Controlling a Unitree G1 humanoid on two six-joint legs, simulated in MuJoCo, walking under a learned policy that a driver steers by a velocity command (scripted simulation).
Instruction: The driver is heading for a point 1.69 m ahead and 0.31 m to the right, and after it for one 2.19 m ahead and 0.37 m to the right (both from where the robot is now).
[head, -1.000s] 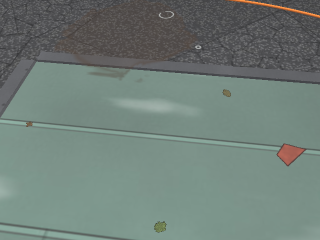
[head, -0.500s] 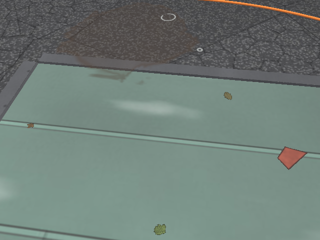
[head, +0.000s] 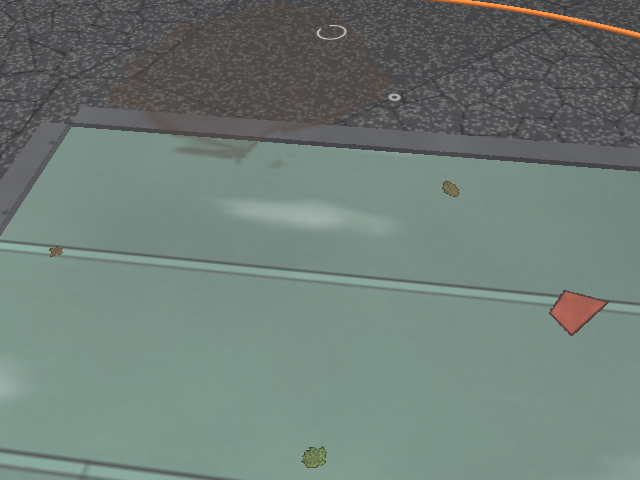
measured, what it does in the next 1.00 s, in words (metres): walks ahead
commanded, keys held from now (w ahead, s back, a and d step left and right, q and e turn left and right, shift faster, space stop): no key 0.32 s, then w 0.68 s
